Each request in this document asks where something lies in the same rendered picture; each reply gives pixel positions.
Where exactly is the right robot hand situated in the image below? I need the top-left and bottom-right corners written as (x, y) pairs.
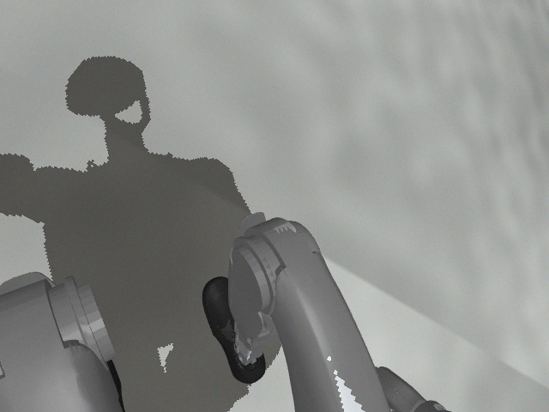
top-left (375, 367), bottom-right (426, 412)

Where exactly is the left robot foot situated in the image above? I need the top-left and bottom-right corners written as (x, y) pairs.
top-left (107, 360), bottom-right (125, 412)

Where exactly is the right robot foot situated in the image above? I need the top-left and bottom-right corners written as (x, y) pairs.
top-left (202, 276), bottom-right (266, 384)

